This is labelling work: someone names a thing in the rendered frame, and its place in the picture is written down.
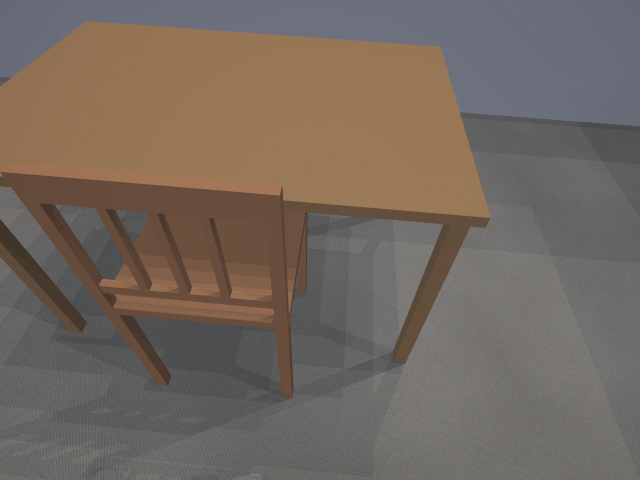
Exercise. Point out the table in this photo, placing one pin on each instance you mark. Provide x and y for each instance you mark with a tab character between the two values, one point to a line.
350	128

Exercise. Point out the chair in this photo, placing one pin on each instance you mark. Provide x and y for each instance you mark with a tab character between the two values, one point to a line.
211	251

